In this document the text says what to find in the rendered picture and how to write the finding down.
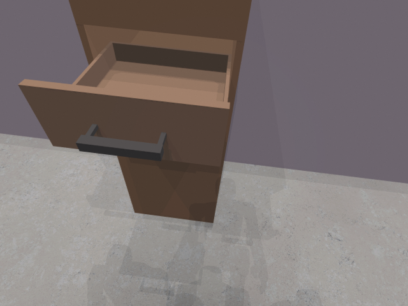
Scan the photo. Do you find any cabinet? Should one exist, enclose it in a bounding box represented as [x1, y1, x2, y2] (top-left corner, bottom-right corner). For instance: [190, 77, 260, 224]
[69, 0, 252, 223]

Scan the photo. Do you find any drawer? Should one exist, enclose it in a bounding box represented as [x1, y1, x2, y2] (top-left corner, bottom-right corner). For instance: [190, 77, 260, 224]
[18, 41, 232, 167]

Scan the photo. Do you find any handle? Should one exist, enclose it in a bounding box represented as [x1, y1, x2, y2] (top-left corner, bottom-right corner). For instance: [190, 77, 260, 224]
[76, 124, 166, 161]

